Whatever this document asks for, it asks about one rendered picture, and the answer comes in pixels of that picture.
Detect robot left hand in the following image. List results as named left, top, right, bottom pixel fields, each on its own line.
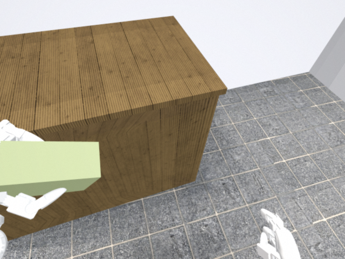
left=0, top=120, right=67, bottom=220

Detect sponge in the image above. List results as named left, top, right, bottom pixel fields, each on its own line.
left=0, top=141, right=101, bottom=197

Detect table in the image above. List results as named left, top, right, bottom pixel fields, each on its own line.
left=0, top=16, right=227, bottom=241

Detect robot right hand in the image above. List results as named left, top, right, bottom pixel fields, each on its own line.
left=257, top=208, right=301, bottom=259

